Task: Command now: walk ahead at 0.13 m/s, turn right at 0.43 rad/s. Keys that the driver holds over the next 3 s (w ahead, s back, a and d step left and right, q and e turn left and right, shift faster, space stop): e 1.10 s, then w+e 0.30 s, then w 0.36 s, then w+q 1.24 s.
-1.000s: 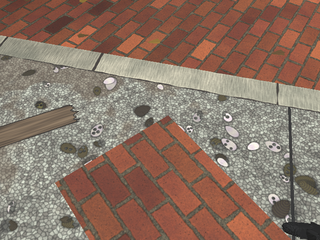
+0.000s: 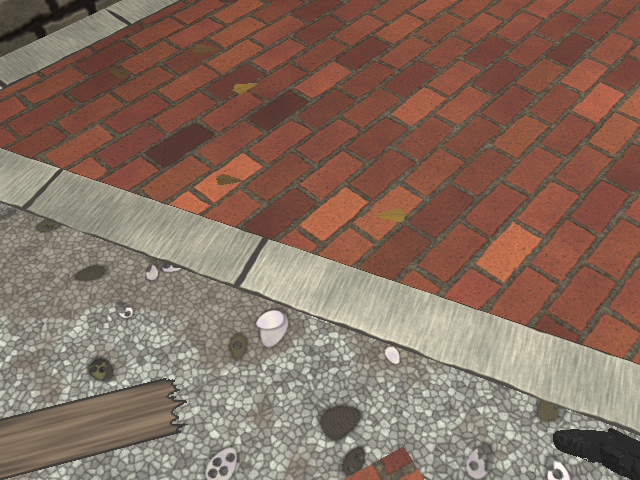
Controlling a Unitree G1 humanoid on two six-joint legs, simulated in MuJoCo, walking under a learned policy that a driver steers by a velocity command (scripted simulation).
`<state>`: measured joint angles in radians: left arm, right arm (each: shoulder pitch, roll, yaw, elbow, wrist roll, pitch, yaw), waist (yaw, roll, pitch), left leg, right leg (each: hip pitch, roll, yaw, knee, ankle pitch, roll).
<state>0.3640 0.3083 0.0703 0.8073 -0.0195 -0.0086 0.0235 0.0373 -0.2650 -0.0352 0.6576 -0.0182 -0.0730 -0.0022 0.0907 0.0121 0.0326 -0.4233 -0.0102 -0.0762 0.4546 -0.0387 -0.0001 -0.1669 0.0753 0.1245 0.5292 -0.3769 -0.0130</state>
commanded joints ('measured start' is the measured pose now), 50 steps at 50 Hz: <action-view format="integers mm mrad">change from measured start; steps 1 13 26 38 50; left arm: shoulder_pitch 113 -108 -193 -179 -127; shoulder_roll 25 68 176 197 156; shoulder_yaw -9 15 42 51 61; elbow -106 -179 -244 -269 -238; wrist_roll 10 10 17 11 -2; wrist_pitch -14 67 17 47 69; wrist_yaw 2 -4 -5 5 4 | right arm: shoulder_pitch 201 9 30 16 13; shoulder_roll -221 -161 -165 -137 -147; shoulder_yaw -70 -60 -83 -66 -58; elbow -26 15 60 50 27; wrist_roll -19 -1 11 31 16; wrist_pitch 18 56 86 57 58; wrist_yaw -18 -32 -40 -6 -25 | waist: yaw -73 -87 -88 -64 -67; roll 288 118 -141 -183 120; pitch -356 -126 -86 -110 -43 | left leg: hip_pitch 624 210 -251 -5 307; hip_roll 482 298 41 -35 254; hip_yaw -441 4 7 -12 -117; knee -3 -192 653 233 -134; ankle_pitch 595 67 -396 -323 156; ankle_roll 279 249 -51 -79 205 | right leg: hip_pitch -390 -267 38 11 -446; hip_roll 9 -152 -325 -254 -43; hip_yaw -10 -114 215 323 -1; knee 487 379 -207 -143 682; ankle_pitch -391 19 425 459 -61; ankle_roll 29 91 -204 -214 105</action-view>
